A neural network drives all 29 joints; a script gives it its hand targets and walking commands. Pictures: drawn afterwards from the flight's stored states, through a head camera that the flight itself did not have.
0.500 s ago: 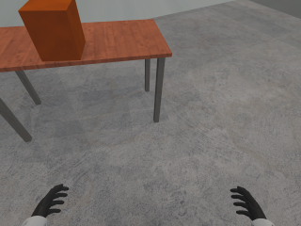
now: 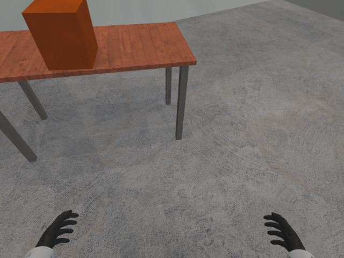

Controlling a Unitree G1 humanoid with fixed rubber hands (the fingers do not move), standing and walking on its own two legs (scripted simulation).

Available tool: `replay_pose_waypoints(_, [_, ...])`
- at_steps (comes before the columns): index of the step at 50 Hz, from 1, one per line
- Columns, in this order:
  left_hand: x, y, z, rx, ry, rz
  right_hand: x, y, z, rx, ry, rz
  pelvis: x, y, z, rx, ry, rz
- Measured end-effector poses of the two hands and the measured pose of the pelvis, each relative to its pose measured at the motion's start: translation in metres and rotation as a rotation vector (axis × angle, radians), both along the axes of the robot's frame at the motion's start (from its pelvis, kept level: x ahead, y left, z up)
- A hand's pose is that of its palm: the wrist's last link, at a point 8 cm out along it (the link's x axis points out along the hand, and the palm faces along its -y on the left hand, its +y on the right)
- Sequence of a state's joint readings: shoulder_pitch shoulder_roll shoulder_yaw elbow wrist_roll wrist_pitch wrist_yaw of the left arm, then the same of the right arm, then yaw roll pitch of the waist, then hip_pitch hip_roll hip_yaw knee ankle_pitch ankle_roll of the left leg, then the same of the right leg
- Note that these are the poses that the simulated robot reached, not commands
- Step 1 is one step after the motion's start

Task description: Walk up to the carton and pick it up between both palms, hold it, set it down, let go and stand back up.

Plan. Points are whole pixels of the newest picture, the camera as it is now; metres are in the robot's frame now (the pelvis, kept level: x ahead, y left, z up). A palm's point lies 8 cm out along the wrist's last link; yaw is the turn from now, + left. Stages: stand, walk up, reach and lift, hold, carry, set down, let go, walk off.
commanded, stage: stand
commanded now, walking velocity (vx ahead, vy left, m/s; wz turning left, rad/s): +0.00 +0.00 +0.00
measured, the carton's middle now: (66, 33) +1.00 +0.50 +0.05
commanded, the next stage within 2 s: walk up in 0.22 s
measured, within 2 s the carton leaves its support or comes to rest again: neither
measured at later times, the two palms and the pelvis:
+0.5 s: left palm (36, 254) +0.14 +0.29 -0.05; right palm (297, 253) +0.15 -0.28 -0.05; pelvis -0.01 +0.00 +0.00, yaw +0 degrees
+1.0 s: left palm out of the picture +0.12 +0.50 -0.06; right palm (243, 249) +0.15 -0.16 -0.05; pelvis +0.05 +0.16 +0.00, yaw +8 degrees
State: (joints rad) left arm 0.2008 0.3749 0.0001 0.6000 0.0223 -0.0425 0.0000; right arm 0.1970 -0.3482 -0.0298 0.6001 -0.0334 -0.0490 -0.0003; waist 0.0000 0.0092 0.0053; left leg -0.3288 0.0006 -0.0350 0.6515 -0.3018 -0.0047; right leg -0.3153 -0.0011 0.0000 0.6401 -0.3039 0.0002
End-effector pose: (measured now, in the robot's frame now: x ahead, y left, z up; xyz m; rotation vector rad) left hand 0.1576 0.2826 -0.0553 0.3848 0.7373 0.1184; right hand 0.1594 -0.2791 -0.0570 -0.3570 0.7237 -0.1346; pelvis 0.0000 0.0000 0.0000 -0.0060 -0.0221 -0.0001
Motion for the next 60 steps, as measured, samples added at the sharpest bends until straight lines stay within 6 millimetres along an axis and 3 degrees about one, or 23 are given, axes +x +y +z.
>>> replay_pose_waypoints(23, [-0.011,0.001,0.006,0.006,-0.021,-0.001,-0.011,-0.003,0.003,0.002,-0.004,0.009,-0.011,-0.001,0.002,0.001,-0.005,0.0])
replay_pose_waypoints(26, [-0.026,0.02,0.011,0.05,-0.011,0.004,-0.01,-0.005,0.003,-0.004,0.034,0.033,-0.007,0.005,0.003,0.001,0.002,0.009])
replay_pose_waypoints(32, [-0.063,0.087,0.034,0.173,0.069,0.048,0.003,0.001,0.006,-0.023,0.067,0.058,0.002,0.041,0.009,0.015,0.006,0.048])
replay_pose_waypoints(37, [-0.063,0.148,0.038,0.233,0.101,0.049,0.016,0.043,0.0,-0.016,0.1,0.084,0.013,0.083,0.004,0.0,0.017,0.07])
replay_pose_waypoints(42, [-0.045,0.208,0.006,0.226,0.095,0.049,0.012,0.09,-0.015,-0.063,0.137,0.07,0.029,0.131,-0.019,-0.01,-0.023,0.093])
replay_pose_waypoints(45, [-0.036,0.21,-0.008,0.15,0.1,0.071,-0.004,0.107,-0.011,-0.08,0.184,0.047,0.038,0.147,-0.014,-0.008,-0.032,0.098])
replay_pose_waypoints(49, [-0.032,0.215,-0.006,0.091,0.119,0.106,-0.009,0.117,0.006,-0.116,0.25,0.049,0.049,0.161,0.002,-0.007,-0.03,0.132])
replay_pose_waypoints(54, [-0.03,0.232,0.001,0.098,0.154,0.138,0.016,0.129,0.014,-0.135,0.266,0.078,0.067,0.171,0.011,-0.011,-0.029,0.167])
replay_pose_waypoints(60, [-0.002,0.233,0.009,0.113,0.155,0.149,0.051,0.13,0.013,-0.125,0.262,0.087,0.098,0.171,0.013,0.003,-0.016,0.176])
